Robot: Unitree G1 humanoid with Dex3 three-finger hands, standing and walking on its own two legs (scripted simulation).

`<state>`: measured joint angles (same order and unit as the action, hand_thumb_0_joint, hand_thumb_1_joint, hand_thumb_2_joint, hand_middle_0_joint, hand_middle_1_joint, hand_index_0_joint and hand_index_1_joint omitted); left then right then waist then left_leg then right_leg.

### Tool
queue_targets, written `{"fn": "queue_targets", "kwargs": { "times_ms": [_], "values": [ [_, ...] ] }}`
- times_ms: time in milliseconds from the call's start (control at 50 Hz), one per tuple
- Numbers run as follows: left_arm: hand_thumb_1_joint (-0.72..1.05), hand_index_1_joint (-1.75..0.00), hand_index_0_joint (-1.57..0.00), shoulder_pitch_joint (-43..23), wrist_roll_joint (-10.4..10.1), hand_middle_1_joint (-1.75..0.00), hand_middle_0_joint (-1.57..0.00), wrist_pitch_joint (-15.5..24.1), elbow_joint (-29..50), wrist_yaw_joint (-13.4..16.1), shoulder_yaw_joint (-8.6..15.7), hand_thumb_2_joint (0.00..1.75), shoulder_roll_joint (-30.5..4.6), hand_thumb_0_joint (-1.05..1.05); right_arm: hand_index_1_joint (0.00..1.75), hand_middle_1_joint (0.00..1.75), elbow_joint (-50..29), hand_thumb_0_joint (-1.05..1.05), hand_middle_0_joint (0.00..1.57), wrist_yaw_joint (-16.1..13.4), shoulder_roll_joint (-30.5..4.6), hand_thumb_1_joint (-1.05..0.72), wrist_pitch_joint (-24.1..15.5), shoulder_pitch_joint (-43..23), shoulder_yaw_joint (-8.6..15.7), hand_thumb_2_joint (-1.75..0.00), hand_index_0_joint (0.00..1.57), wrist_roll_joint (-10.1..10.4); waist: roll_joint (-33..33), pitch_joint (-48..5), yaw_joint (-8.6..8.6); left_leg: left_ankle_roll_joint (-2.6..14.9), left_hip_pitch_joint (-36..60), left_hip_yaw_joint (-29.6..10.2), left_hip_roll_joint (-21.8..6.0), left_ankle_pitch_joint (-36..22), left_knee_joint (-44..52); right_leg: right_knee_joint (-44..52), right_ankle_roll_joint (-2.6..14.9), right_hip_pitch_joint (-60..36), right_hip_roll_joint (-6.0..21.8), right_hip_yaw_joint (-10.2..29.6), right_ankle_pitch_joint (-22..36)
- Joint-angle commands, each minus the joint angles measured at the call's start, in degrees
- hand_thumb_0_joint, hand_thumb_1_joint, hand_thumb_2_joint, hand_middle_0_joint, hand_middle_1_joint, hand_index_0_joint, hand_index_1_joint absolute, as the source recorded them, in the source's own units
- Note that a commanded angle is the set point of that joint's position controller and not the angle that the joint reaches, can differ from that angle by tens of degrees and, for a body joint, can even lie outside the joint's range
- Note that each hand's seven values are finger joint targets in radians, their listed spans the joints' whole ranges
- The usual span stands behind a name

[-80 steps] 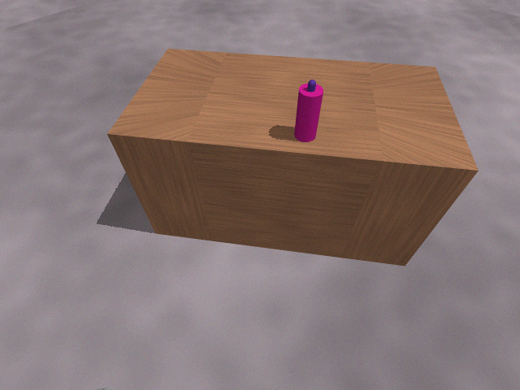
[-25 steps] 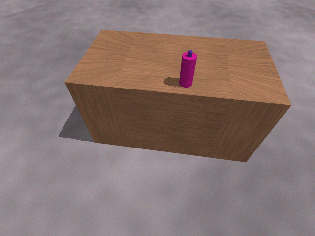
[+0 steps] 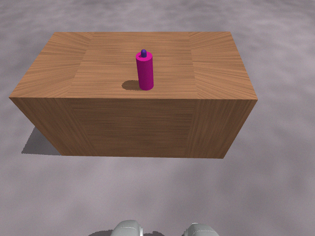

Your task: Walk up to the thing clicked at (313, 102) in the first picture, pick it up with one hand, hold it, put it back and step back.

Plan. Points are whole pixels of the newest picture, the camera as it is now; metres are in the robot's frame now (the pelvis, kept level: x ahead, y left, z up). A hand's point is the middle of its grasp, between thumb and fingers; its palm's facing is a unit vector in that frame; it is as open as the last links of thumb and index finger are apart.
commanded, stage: walk up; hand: left
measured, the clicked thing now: (145, 69) +0.73 +0.09 -0.06
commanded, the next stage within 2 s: none
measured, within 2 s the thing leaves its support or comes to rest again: neither
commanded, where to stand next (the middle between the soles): +0.34 -0.10 m, yaw -2 degrees
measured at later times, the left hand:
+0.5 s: hand (98, 177) +0.28 +0.22 -0.13, palm faces -0.16 -0.93 -0.34, open 7.4 cm
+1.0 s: hand (132, 152) +0.37 +0.12 -0.13, palm faces -0.07 -0.92 -0.38, open 7.4 cm
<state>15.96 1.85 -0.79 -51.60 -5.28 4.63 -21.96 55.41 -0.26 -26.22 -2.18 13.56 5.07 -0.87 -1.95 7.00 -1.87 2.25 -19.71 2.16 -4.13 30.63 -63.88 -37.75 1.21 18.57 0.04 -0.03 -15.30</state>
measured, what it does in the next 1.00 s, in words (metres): walks ahead: left foot, then right foot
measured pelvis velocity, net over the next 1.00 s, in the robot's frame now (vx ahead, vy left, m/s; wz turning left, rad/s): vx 0.27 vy -0.13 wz -0.06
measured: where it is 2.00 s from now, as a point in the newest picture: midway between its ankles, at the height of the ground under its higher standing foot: (181, 222)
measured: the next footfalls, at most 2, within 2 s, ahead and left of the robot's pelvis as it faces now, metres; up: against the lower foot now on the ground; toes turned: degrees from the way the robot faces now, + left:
left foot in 0.16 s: +0.15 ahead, +0.10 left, +0.00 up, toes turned +3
right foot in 0.56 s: +0.32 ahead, -0.23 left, +0.00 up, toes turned -8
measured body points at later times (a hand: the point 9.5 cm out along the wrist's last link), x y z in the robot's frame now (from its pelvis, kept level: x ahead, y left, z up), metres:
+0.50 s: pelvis +0.16 -0.06 +0.01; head +0.19 -0.04 +0.46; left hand +0.29 +0.26 -0.10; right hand +0.12 -0.39 -0.08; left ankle +0.11 +0.10 -0.72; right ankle +0.27 -0.23 -0.69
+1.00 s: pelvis +0.27 -0.13 +0.00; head +0.31 -0.14 +0.45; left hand +0.37 +0.17 -0.11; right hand +0.32 -0.45 -0.12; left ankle +0.34 -0.02 -0.70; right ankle +0.28 -0.23 -0.72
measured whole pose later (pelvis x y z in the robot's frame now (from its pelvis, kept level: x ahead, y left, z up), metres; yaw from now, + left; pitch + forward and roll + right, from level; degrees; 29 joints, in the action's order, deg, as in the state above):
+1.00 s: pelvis +0.27 -0.13 +0.00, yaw -4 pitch -3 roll -1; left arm 12.2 0.2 1.9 -48.2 0.3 1.3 -20.6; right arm 49.5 -0.4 -22.3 -0.2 14.5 2.4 -0.7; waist -1.9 8.8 -0.9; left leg 1.6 -24.5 -1.5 -0.4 18.3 -46.4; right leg -36.5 3.1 15.1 -1.0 -5.0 -18.2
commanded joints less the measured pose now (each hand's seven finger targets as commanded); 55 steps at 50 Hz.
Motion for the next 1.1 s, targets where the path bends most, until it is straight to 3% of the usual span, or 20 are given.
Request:
{"fn": "queue_targets", "kwargs": {
  "times_ms": [0,80,120,140,160,180,240,400,480,540,560,580,600,620,700,780,840,960,1020,1080],
  "values": [
    [0.90,-0.30,-0.20,-0.50,-0.13,-0.30,-0.20,1.92,6.27,1.82,4.45,0.90,-17.49,0.00,0.30,0.30,-4.55,0.00,0.20,0.35,-9.98,-0.90,-2.05,6.12,2.07,-0.90,0.20,0.34,10.50,-3.35,0.51,0.50,-3.59,-1.52,-1.39,-0.78,9.96,20.51,12.30,-1.18,12.01,20.39,-15.22],
    [0.90,-0.30,-0.20,-0.80,-0.18,-0.30,-0.20,2.28,8.67,1.67,3.69,0.90,-16.36,0.00,0.30,0.30,-6.41,0.00,0.20,0.58,-9.19,-0.90,-3.16,7.12,2.49,-0.90,0.20,-0.16,9.37,-4.66,0.70,0.19,2.14,-0.34,0.34,-6.08,24.09,18.16,12.64,0.62,11.97,18.07,-9.31],
    [0.90,-0.30,-0.20,-8.21,-0.32,-0.30,-0.20,1.85,11.18,1.57,2.84,0.90,-14.60,0.00,0.30,0.30,-3.33,0.00,0.20,-0.51,-9.43,-0.90,-4.21,20.16,3.82,-0.90,0.20,-0.88,4.65,-7.68,9.58,-0.39,23.02,-1.14,0.38,-20.29,35.02,3.23,7.78,14.69,7.62,11.61,-10.28],
    [0.90,-0.30,-0.20,-5.50,-0.47,-0.30,-0.20,1.63,11.69,1.69,1.21,0.90,-8.44,0.00,0.30,0.30,-2.61,0.00,0.20,-1.43,-14.69,-0.90,-4.66,23.24,5.25,-0.90,0.20,-1.67,-11.65,-7.24,10.65,-0.80,28.08,-13.82,-6.07,-8.34,43.75,-13.00,4.22,23.32,-2.48,5.74,-15.44],
    [0.90,-0.30,-0.20,-2.18,-0.40,-0.30,-0.20,1.15,11.46,2.08,0.78,0.90,-7.57,0.00,0.30,0.30,-5.20,0.00,0.20,-1.95,-18.61,-0.90,-5.07,19.76,5.68,-0.90,0.20,-2.10,-13.39,-4.36,7.84,0.94,23.97,-39.34,-19.80,9.39,53.07,-25.52,1.89,31.24,-6.49,8.08,-13.96],
    [0.90,-0.30,-0.20,1.09,-0.12,-0.30,-0.20,0.48,9.36,2.42,2.58,0.90,-14.62,0.00,0.30,0.30,-7.92,0.00,0.20,-1.97,-19.42,-0.90,-5.03,11.23,5.71,-0.90,0.20,-0.75,-5.00,-2.41,4.87,4.52,15.90,-41.10,-22.35,18.49,56.21,-26.19,1.62,26.56,-2.00,12.57,-11.11],
    [0.90,-0.30,-0.20,2.55,-0.08,-0.30,-0.20,1.00,6.34,1.64,3.60,0.90,-15.80,0.00,0.30,0.30,-9.30,0.00,0.20,-1.36,-13.85,-0.90,-5.41,4.84,3.53,-0.90,0.20,-0.14,-3.69,3.02,0.88,6.77,9.71,-24.93,-15.94,6.15,53.44,-25.82,0.22,21.38,0.68,12.55,-4.41],
    [0.90,-0.30,-0.20,-6.05,-0.82,-0.30,-0.20,1.65,9.12,0.12,2.17,0.90,-10.77,0.00,0.30,0.30,-9.22,0.00,0.20,-0.58,-13.04,-0.90,-5.63,10.52,3.20,-0.90,0.20,-0.02,-7.14,0.17,3.87,8.14,14.46,-1.73,-10.56,-41.48,44.18,-8.90,-1.25,13.73,3.42,2.72,2.20],
    [0.90,-0.30,-0.20,-6.85,-1.22,-0.30,-0.20,1.82,9.37,-0.42,2.16,0.90,-10.26,0.00,0.30,0.30,-10.92,0.00,0.20,-0.20,-14.43,-0.90,-4.54,8.03,3.13,-0.90,0.20,-0.13,-9.08,-4.14,2.93,6.93,11.49,-0.04,-10.09,-38.58,40.63,0.54,0.80,1.53,3.13,-2.78,3.86],
    [0.90,-0.30,-0.20,5.04,-1.15,-0.30,-0.20,2.64,4.49,0.70,4.15,0.90,-13.71,0.00,0.30,0.30,-12.18,0.00,0.20,-0.57,-11.10,-0.90,-3.47,9.45,1.81,-0.90,0.20,0.15,3.18,-12.69,-2.70,4.84,7.45,1.47,-7.17,-37.43,17.82,7.23,2.61,-17.38,0.65,-2.16,4.69],
    [0.90,-0.30,-0.20,9.40,-0.73,-0.30,-0.20,3.20,3.48,1.52,5.67,0.90,-17.24,0.00,0.30,0.30,-12.28,0.00,0.20,-0.54,-7.36,-0.90,-3.34,13.18,0.35,-0.90,0.20,0.39,13.46,-15.09,-4.61,2.87,-0.23,2.79,-3.64,-26.43,5.11,8.93,3.34,-23.96,4.03,3.36,-0.41],
    [0.90,-0.30,-0.20,8.52,-0.58,-0.30,-0.20,3.47,5.58,2.17,6.33,0.90,-20.72,0.00,0.30,0.30,-13.16,0.00,0.20,-0.42,-4.51,-0.90,-3.16,16.23,-0.88,-0.90,0.20,0.96,23.66,-14.84,-2.88,0.78,-11.36,0.15,3.03,0.34,-3.87,14.86,6.82,-27.71,16.72,24.50,-2.61],
    [0.90,-0.30,-0.20,6.33,-1.42,-0.30,-0.20,3.23,6.48,2.38,5.76,0.90,-21.78,0.00,0.30,0.30,-12.55,0.00,0.20,-1.25,-10.04,-0.90,-2.50,13.30,0.87,-0.90,0.20,1.13,18.73,-12.56,-3.39,0.11,-14.97,-2.82,3.17,1.25,-8.21,21.26,12.21,-22.38,22.36,35.92,-6.39],
    [0.90,-0.30,-0.20,3.54,-2.13,-0.30,-0.20,3.06,7.36,2.50,5.68,0.90,-21.16,0.00,0.30,0.30,-11.68,0.00,0.20,-1.48,-12.59,-0.90,-2.28,10.59,1.59,-0.90,0.20,0.72,15.19,-8.48,-2.67,0.14,-14.23,-4.35,0.77,0.19,-10.65,22.43,14.85,-15.60,22.64,35.07,-8.59],
    [0.90,-0.30,-0.20,-1.58,-2.23,-0.30,-0.20,4.16,7.98,3.76,3.14,0.90,-14.70,0.00,0.30,0.30,-8.22,0.00,0.20,-0.45,-8.64,-0.90,-1.52,14.03,0.50,-0.90,0.20,1.30,9.68,-2.31,2.11,-0.24,-8.57,-5.65,0.00,-9.54,-2.54,18.61,8.97,-4.42,12.44,12.34,13.29],
    [0.90,-0.30,-0.20,-0.67,-1.83,-0.30,-0.20,5.55,7.77,5.18,1.60,0.90,-12.33,0.00,0.30,0.30,-7.79,0.00,0.20,-0.48,-5.72,-0.90,-0.52,11.17,-0.19,-0.90,0.20,0.90,7.31,-4.20,1.49,-2.29,-5.46,-6.47,1.88,-11.76,4.22,14.59,11.20,-3.85,13.15,5.37,42.25],
    [0.90,-0.30,-0.20,-1.46,-1.86,-0.30,-0.20,5.43,7.54,6.30,1.32,0.90,-12.08,0.00,0.30,0.30,-8.02,0.00,0.20,-0.81,-5.04,-0.90,0.27,9.12,-0.36,-0.90,0.20,1.08,8.48,-5.90,1.26,-2.22,-4.56,-7.22,3.11,-13.58,11.34,12.13,8.91,-6.83,14.58,5.12,48.00],
    [0.90,-0.30,-0.20,-4.06,-2.03,-0.30,-0.20,3.78,7.95,7.00,1.79,0.90,-15.09,0.00,0.30,0.30,-9.90,0.00,0.20,-0.60,-6.47,-0.90,1.39,4.10,0.49,-0.90,0.20,-0.28,9.02,-8.45,0.96,-0.10,-1.41,-3.43,2.53,-12.06,19.21,5.56,11.00,-7.22,17.94,8.65,39.58],
    [0.90,-0.30,-0.20,-4.76,-2.37,-0.30,-0.20,3.16,7.90,7.25,1.36,0.90,-15.15,0.00,0.30,0.30,-9.84,0.00,0.20,-0.42,-7.23,-0.90,0.99,4.73,1.22,-0.90,0.20,-0.84,6.23,-10.28,2.68,2.20,5.73,-4.79,2.59,-23.33,31.86,-2.02,7.93,-4.45,15.78,7.37,31.82],
    [0.90,-0.30,-0.20,-3.01,-3.54,-0.30,-0.20,1.93,6.47,7.58,0.33,0.90,-10.76,0.00,0.30,0.30,-11.90,0.00,0.20,-0.14,-13.11,-0.90,0.46,-0.78,2.24,-0.90,0.20,-0.32,-10.42,-12.24,0.97,15.59,10.01,-26.56,-15.03,-47.91,35.84,-16.85,0.33,3.29,0.05,-1.49,-17.87]
  ]
}}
